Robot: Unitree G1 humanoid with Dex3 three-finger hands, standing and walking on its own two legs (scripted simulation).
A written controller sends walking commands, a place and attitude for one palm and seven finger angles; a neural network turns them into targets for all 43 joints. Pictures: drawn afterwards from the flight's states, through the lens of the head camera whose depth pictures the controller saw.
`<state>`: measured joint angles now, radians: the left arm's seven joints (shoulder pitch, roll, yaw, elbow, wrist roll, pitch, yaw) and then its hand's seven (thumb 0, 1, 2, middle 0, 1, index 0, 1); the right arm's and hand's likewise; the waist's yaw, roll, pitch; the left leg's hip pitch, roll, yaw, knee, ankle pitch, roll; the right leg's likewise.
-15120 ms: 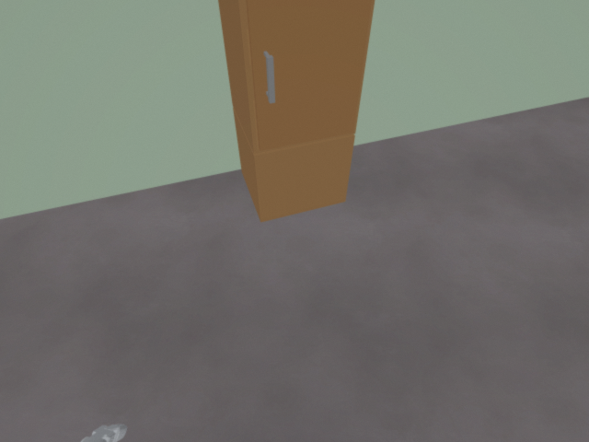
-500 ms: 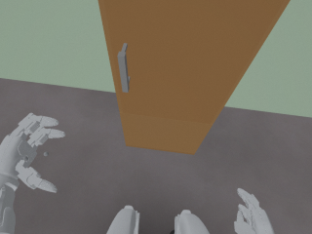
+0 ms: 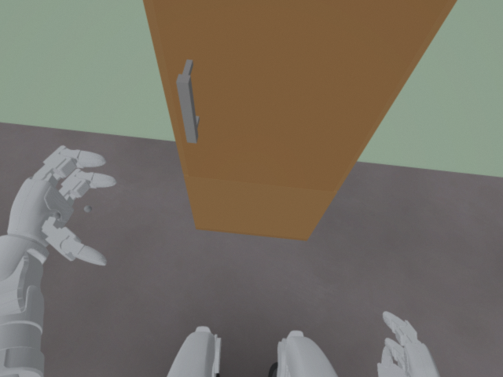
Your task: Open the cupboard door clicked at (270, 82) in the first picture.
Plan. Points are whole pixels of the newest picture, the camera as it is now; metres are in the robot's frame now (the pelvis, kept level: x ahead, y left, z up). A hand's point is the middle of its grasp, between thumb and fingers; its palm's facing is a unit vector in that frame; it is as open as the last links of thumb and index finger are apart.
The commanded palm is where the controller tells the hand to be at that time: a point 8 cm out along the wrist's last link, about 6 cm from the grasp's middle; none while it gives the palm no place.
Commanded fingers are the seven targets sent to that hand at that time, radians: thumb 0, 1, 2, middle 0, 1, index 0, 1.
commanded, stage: move the hooked fingers beside the handle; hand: left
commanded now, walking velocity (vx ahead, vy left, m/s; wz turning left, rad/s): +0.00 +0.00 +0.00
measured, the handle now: (190, 104) +0.56 +0.14 +0.05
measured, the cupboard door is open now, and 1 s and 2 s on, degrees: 0 0 0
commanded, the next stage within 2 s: none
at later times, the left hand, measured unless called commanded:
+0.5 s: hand (109, 173) +0.40 +0.24 +0.05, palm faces -0.07 -1.00 -0.01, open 14.0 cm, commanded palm +0.39 +0.29 +0.05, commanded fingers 0.00 -0.50 0.30 -0.30 -1.20 -0.30 -1.20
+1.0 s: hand (138, 138) +0.48 +0.21 +0.05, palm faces -0.07 -1.00 -0.02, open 14.0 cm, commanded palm +0.47 +0.26 +0.05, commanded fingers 0.00 -0.50 0.30 -0.30 -1.20 -0.30 -1.20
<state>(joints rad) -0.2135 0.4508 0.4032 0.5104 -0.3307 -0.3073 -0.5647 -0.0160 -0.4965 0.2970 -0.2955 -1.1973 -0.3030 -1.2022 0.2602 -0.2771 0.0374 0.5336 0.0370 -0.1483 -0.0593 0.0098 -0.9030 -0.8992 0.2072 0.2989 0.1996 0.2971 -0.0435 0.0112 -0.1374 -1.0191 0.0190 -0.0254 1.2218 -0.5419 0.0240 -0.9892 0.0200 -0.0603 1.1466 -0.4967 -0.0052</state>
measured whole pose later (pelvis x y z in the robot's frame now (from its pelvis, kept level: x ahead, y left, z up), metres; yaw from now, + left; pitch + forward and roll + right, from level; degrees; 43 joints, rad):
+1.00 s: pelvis +0.00 +0.00 -0.01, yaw -1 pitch +24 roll -4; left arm -0.78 0.53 0.41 1.06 -0.15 -0.41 -0.41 -0.02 -0.50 0.30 -0.30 -1.20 -0.30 -1.20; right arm 0.33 -0.27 0.04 0.62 0.01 0.01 -0.02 0.01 -0.90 -0.90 0.21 0.30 0.20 0.30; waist -0.14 0.02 -0.13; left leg -1.13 0.03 -0.01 1.25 -0.54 0.03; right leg -1.11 0.03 -0.05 1.17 -0.49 0.00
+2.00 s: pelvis +0.00 +0.01 -0.01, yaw -2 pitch +27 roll -5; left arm -0.89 0.55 0.42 1.11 -0.08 -0.41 -0.33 -0.02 -0.50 0.30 -0.30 -1.20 -0.30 -1.20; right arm 0.33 -0.27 0.05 0.59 -0.02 0.08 0.01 0.00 -0.91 -0.90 0.21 0.30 0.20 0.30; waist -0.19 0.03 -0.12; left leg -1.20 0.03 -0.02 1.28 -0.56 0.04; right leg -1.16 0.04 -0.05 1.18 -0.49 0.01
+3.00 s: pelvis +0.00 +0.00 -0.01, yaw -1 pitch +25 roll -3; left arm -0.86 0.41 0.32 1.10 -0.09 -0.46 -0.22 -0.02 -0.50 0.30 -0.29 -1.20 -0.30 -1.20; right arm 0.35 -0.26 0.03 0.61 -0.02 0.07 0.02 0.00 -0.91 -0.90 0.21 0.30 0.20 0.30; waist -0.17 0.03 -0.14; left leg -1.15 0.03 -0.02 1.25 -0.54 0.02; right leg -1.13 0.03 -0.05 1.18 -0.49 -0.01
